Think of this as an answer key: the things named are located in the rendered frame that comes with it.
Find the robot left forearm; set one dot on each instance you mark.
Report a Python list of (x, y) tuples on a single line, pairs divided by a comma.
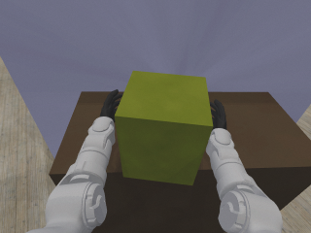
[(94, 155)]

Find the robot right upper arm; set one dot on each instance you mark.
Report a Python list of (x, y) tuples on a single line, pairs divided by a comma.
[(245, 212)]

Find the carton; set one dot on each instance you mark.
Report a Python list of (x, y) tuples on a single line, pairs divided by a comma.
[(163, 124)]

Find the robot left upper arm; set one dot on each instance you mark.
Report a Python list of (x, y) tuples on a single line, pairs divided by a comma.
[(74, 208)]

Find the pedestal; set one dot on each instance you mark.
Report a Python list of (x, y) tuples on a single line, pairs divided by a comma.
[(274, 151)]

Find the left robot hand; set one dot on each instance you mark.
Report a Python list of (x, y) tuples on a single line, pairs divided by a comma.
[(109, 106)]

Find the robot right forearm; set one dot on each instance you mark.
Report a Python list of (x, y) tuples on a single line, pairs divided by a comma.
[(227, 167)]

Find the right robot hand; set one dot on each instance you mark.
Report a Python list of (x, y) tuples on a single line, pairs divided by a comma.
[(219, 120)]

